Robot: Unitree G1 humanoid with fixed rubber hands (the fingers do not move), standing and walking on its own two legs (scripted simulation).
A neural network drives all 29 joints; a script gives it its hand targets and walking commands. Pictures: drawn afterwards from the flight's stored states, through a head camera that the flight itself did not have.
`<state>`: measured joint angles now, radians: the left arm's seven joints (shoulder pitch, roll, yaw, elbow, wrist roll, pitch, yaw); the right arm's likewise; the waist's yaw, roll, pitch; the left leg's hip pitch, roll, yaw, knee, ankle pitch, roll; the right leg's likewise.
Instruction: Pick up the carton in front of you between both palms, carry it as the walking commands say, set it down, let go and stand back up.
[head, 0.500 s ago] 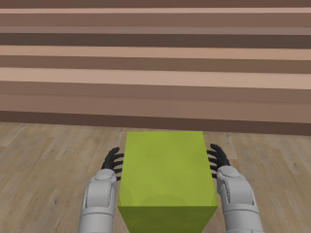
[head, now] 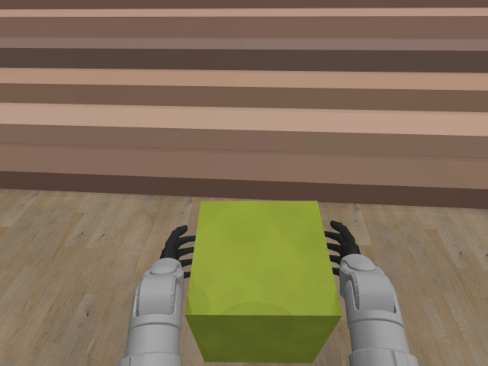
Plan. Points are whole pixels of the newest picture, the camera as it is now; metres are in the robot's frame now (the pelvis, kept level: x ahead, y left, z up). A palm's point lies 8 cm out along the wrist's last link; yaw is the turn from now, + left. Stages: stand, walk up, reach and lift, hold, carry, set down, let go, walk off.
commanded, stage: hold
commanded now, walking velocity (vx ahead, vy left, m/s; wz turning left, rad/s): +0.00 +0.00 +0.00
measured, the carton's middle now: (258, 284) +0.30 +0.00 -0.03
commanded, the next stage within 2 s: carry in 0.08 s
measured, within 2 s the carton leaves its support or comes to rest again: neither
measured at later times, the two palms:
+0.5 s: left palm (186, 209) +0.38 +0.13 +0.09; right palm (351, 204) +0.39 -0.17 +0.10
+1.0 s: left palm (228, 144) +0.64 +0.06 +0.06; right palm (346, 143) +0.64 -0.24 +0.06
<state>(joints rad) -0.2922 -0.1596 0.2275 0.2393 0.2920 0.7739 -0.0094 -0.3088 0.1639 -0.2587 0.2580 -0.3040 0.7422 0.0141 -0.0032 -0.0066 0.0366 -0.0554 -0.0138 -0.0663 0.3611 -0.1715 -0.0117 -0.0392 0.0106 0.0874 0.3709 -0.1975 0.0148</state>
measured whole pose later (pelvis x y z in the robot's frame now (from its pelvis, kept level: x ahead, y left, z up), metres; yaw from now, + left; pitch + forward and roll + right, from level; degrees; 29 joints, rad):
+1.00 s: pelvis +0.41 -0.08 -0.02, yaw -1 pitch +4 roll -1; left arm 0.03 -0.13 0.03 -0.48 0.02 1.19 0.15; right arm 0.01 0.13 -0.08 -0.50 -0.02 1.20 -0.15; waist 0.01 0.03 -0.12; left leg -0.30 0.09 0.06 1.09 -0.44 -0.01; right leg -0.45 -0.05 -0.27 0.57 -0.20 -0.10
